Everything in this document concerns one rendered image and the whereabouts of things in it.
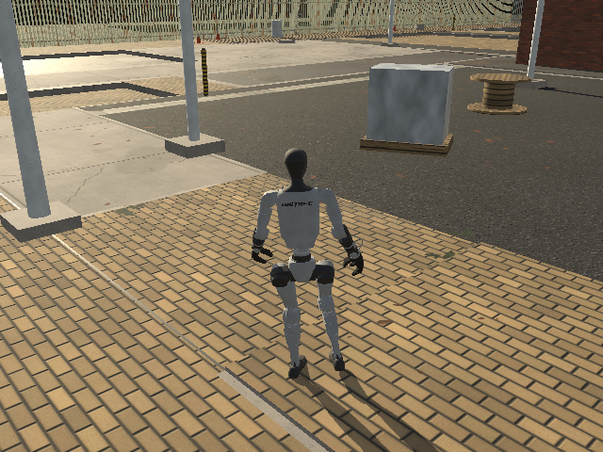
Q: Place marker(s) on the robot right forearm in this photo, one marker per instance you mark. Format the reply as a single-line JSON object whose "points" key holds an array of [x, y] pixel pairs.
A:
{"points": [[349, 245]]}

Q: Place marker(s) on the robot right hand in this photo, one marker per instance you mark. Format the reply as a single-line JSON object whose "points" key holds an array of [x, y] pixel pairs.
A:
{"points": [[359, 262]]}

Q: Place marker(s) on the robot left shin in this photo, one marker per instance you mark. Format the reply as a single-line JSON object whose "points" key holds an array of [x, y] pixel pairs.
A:
{"points": [[293, 336]]}

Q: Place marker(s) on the right robot upper arm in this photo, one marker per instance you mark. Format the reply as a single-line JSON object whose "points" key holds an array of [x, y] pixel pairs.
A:
{"points": [[327, 196]]}

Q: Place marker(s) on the robot head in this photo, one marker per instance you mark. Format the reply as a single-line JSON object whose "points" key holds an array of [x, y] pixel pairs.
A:
{"points": [[296, 164]]}

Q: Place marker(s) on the left robot upper arm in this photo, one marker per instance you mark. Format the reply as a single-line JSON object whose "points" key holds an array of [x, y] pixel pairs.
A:
{"points": [[264, 213]]}

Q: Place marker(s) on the robot left forearm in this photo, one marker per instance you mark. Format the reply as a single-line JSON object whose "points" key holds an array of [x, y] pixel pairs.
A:
{"points": [[257, 243]]}

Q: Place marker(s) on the robot left hand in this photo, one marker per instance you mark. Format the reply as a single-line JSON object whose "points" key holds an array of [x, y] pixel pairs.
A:
{"points": [[259, 259]]}

